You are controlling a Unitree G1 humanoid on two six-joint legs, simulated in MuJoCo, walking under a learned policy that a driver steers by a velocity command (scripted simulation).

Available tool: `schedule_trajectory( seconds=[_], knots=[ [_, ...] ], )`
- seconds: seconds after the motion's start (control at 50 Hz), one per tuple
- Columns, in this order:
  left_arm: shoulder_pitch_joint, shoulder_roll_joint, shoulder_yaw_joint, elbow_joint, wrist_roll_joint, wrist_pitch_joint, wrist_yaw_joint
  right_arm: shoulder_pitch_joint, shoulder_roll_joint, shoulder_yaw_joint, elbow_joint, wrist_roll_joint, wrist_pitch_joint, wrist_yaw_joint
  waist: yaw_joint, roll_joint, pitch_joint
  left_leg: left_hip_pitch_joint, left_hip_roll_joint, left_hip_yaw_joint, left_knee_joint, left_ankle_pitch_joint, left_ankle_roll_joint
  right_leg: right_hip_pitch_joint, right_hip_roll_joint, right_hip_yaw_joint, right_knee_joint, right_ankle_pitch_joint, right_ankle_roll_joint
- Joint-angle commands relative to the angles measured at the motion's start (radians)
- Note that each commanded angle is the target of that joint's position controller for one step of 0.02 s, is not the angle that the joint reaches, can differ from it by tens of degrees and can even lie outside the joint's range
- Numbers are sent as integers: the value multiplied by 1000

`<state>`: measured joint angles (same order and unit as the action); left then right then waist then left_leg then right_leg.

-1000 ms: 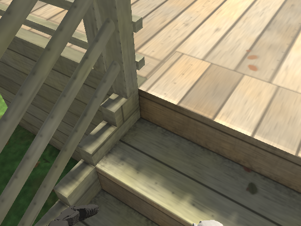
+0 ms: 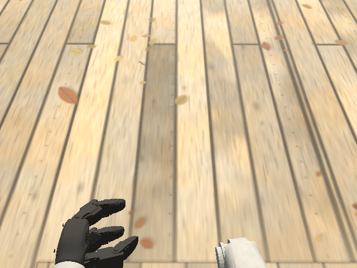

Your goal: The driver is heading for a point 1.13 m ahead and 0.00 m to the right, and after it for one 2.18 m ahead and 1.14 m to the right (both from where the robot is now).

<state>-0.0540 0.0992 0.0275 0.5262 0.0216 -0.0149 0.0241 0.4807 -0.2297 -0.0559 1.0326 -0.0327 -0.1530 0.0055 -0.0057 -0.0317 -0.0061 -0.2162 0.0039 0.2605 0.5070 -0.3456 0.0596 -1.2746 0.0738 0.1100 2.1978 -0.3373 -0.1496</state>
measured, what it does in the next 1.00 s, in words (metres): climbs: right foot 0.17 m higher, then left foot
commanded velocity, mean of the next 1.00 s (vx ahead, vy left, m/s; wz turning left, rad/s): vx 0.25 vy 0.00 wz -0.20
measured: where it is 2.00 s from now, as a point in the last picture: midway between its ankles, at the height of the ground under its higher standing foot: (203, 233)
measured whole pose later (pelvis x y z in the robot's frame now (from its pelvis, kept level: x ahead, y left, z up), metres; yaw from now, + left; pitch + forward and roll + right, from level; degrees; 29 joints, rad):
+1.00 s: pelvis +0.40 -0.01 +0.18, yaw -9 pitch +2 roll -1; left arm 0.32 0.20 0.05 0.77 0.03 -0.03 -0.02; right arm 0.37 -0.24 -0.07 0.83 -0.01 -0.02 0.00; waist -0.01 0.01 -0.11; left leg -0.26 -0.03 0.06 0.36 -0.14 0.09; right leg -0.36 0.01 -0.04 0.70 -0.43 -0.06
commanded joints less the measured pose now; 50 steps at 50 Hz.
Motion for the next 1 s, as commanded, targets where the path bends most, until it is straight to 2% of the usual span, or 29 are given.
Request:
schedule_trajectory(
  seconds=[0.02, 0.08, 0.1, 0.12, 0.14, 0.16, 0.18, 0.2, 0.22, 0.24, 0.26, 0.3, 0.34, 0.4, 0.44, 0.5, 0.56, 0.6, 0.64, 0.66, 0.68, 0.7, 0.72, 0.74, 0.76, 0.78, 0.84, 0.94, 1.0],
  knots=[
    [-93, -58, -47, -113, 5, 14, 10, -31, -33, 15, -44, 13, -30, 9, 74, 4, 152, -100, 203, -173, -371, 14, 38, -116, -49, -55, -143, -26, -15],
    [-125, -15, -52, -117, 4, 15, -43, 71, -73, 10, -38, 23, -1, -30, 9, 61, -3, 47, 175, -65, -457, 473, 95, 185, -105, -253, -561, -47, -4],
    [-153, -30, -57, -104, -14, 20, -52, 65, -65, 18, -56, 46, 17, -44, 7, 65, -67, 47, 166, -21, -471, 893, 99, 443, -63, -376, -757, -131, -9],
    [-137, -50, -63, -78, -26, 26, -49, 127, -109, 13, -61, 46, 28, -57, -1, 95, -152, 108, 205, -31, -363, 1510, 98, 613, 21, -453, -802, -157, -15],
    [-51, -42, -51, -59, -46, 37, -41, 168, -197, -14, -73, 30, 33, -68, 22, 219, -219, 279, 260, -48, -244, 1840, 100, 646, 52, -456, -906, -247, -11],
    [70, -8, -35, -21, -47, 45, -40, 149, -220, -26, -89, 34, 38, -70, 79, 311, -247, 409, 305, -72, -84, 1975, 102, 676, 68, -415, -1022, -246, -42],
    [195, 50, -14, 24, -42, 31, -41, 86, -225, -29, -124, 57, 33, -45, 137, 362, -276, 426, 295, -69, 112, 1893, 87, 802, 77, -347, -1220, -160, -78],
    [264, 128, 16, 52, -13, 10, -41, 82, -180, -25, -166, 69, 19, -25, 167, 366, -348, 204, 244, -86, 359, 1596, 66, 1057, 23, -125, -1316, -110, -120],
    [337, 250, 61, 86, -6, 2, -48, 57, -123, -23, -262, 76, 6, 6, 169, 19, -394, -261, 21, -116, 832, 512, -26, 1315, -257, 501, -1587, -49, -252],
    [306, 280, 82, 78, 2, 16, -39, -31, -138, -45, -294, 52, -9, 27, 160, -23, -432, -361, -73, -314, 1261, 131, -49, 1277, -375, 802, -1771, 331, -294],
    [247, 251, 72, 106, -12, -5, -37, -93, -83, -39, -342, 60, 0, 23, 107, 59, -340, -439, -35, -417, 1377, 129, -29, 1201, -387, 631, -1739, 572, -282],
    [266, 159, 52, 210, -10, -54, -29, -122, 10, -12, -364, 38, 26, -18, 33, 154, -47, -548, 8, -389, 1322, 45, 17, 987, -325, 415, -1676, 543, -189],
    [276, 95, 28, 265, -10, -79, -29, -111, 56, 12, -382, 11, 68, -35, -46, 120, 30, -572, 14, -419, 1220, 18, 32, 914, -255, 226, -1708, 579, -107],
    [244, 121, 17, 240, -21, -113, -34, -74, -35, 0, -344, 10, 97, -33, -85, 79, -6, -452, 22, -362, 821, 24, -22, 925, -238, 49, -1852, 915, -90],
    [278, 161, 17, 257, -3, -129, -34, -96, -15, 11, -339, 16, 95, -20, -78, -14, -46, -377, 22, -281, 594, 114, -34, 968, -203, -45, -1880, 1095, -76],
    [344, 191, 26, 270, -21, -125, -33, -165, 26, 28, -301, 26, 97, 5, -28, -87, -93, -248, 5, -183, 356, 299, -27, 1055, -132, -148, -1886, 961, 1],
    [398, 194, 27, 259, -20, -132, -29, -262, 13, 22, -302, 17, 105, 1, 24, -114, -57, -233, -20, -142, 211, 316, -17, 1148, -148, -163, -1897, 969, 11],
    [424, 212, 30, 256, -19, -132, -18, -260, -2, 19, -306, 10, 96, -12, 28, -142, -57, -205, -31, -146, 139, 260, -10, 1210, -186, -141, -1835, 1031, 8],
    [393, 225, 36, 239, -41, -117, -2, -161, -18, 15, -288, 0, 78, -19, -27, -159, -77, -66, -23, -179, -51, 334, 20, 1187, -212, -102, -1704, 959, 33],
    [406, 205, 29, 232, -48, -112, 1, -120, -49, 4, -273, -14, 68, -21, -34, -92, -107, 49, 16, -224, -84, 479, 30, 1135, -185, -97, -1635, 794, 61],
    [472, 164, 16, 214, -32, -104, 9, -89, -119, -8, -275, -31, 63, -22, -5, 65, -167, 199, 187, -379, -7, 896, 60, 1025, -146, -111, -1497, 417, 86],
    [607, 90, -2, 227, -50, -81, 4, -122, -112, 1, -293, -25, 70, -20, 49, 262, -258, 272, 400, -617, -43, 1157, 251, 913, -30, -122, -1319, -191, 126],
    [608, 147, 14, 254, -28, -45, 2, -122, -84, 5, -290, 14, 87, -11, 29, 247, -257, 202, 378, -695, -135, 806, 305, 870, -24, -83, -1205, -335, 132],
    [520, 212, 32, 240, 1, -29, -11, -108, -118, -9, -285, 28, 107, -9, 0, 187, -167, 183, 333, -701, -220, 288, 275, 753, -19, -97, -1116, -342, 128],
    [420, 220, 38, 214, 21, -26, -21, -126, -107, -10, -291, 29, 120, -9, -19, 125, -86, 110, 300, -685, -293, -104, 238, 695, -50, -86, -1109, -286, 122],
    [371, 214, 39, 187, 26, -22, -32, -159, -107, -11, -294, 26, 124, -14, 0, 143, -16, 5, 275, -657, -358, -269, 200, 704, -71, -84, -1149, -224, 123],
    [417, 184, 39, 203, 13, -14, -40, -186, -93, -18, -288, 18, 117, -15, 44, 141, -22, -133, 213, -542, -410, -211, 141, 847, -65, -124, -1200, -112, 126],
    [407, 144, 29, 209, 12, -17, -42, -185, -112, -36, -281, 22, 116, -15, 37, 184, -8, -184, 178, -451, -413, -278, 134, 942, -47, -180, -1420, -104, 100],
    [426, 133, 27, 206, 0, -27, -40, -174, -136, -42, -271, 20, 128, -6, 44, 157, 5, -218, 189, -438, -377, -303, 155, 1045, -31, -205, -1619, -71, 70]
  ],
)
Velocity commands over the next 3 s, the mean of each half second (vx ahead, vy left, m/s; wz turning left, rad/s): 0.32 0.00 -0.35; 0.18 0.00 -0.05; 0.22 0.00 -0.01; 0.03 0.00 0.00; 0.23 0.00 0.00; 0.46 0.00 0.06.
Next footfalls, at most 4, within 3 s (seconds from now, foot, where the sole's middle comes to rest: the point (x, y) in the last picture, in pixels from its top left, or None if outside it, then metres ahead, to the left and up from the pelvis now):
0.18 right None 0.30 -0.10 -0.60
0.66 left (170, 246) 0.50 0.05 -0.60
1.06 right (225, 264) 0.44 -0.12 -0.60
1.40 left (174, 215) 0.61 0.04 -0.60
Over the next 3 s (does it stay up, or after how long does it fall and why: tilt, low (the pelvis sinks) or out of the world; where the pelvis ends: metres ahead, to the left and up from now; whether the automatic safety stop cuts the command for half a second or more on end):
stays up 0.91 -0.11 0.18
